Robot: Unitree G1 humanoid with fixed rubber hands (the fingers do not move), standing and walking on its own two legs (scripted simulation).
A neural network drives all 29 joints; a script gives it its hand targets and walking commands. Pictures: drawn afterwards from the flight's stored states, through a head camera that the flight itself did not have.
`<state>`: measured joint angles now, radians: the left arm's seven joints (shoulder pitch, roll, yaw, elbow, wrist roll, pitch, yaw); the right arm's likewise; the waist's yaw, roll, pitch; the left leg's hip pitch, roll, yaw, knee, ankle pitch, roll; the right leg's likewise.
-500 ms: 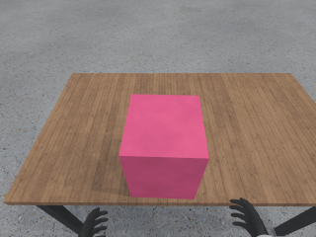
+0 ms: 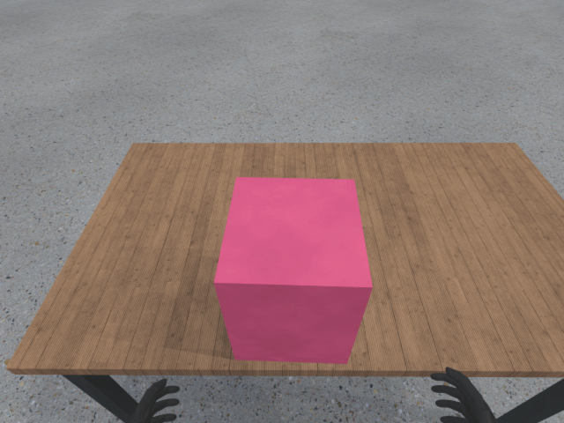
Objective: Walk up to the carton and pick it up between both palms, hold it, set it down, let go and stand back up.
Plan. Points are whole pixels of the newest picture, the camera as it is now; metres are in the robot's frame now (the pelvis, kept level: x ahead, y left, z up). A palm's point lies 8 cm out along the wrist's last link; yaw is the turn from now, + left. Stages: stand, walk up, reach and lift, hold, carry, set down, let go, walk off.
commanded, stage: stand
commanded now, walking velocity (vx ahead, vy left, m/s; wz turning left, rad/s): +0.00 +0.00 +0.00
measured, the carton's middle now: (292, 272) +0.39 -0.01 -0.02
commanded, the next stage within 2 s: none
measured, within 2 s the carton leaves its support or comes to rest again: neither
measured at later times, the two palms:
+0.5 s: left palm out of the picture +0.15 +0.28 -0.09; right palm out of the picture +0.15 -0.30 -0.06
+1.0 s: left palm out of the picture +0.11 +0.29 -0.10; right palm out of the picture +0.11 -0.31 -0.08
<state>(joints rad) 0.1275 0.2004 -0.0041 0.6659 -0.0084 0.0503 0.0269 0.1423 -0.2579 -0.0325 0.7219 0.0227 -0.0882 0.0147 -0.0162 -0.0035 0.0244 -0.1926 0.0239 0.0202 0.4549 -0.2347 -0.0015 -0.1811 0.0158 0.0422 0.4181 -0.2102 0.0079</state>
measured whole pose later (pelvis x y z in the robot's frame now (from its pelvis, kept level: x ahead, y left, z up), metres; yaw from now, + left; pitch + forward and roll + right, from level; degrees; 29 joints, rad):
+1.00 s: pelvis +0.00 +0.00 +0.00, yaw +0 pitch -2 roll -1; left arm 0.13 0.34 0.00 0.97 0.00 -0.01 0.00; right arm 0.17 -0.38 -0.03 0.87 0.02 -0.02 0.01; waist -0.02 0.00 -0.04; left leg -0.19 0.02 0.02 0.46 -0.24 0.00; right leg -0.18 0.02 0.04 0.43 -0.21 0.01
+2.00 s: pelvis -0.01 +0.00 +0.00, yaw +0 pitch -3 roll -1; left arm 0.13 0.34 0.00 1.02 0.00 -0.01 0.00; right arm 0.17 -0.38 -0.03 0.91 0.02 -0.01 0.01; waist -0.02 0.00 0.00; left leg -0.19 0.02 0.02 0.46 -0.22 0.00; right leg -0.18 0.02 0.04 0.43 -0.20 0.01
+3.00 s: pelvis -0.01 +0.00 +0.00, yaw +0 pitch -3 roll -1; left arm 0.13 0.34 0.00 1.04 0.00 -0.01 0.00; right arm 0.17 -0.38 -0.03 0.93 0.02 -0.01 0.01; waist -0.02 0.00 0.02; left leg -0.19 0.02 0.02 0.46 -0.22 0.00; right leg -0.18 0.02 0.04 0.43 -0.20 0.01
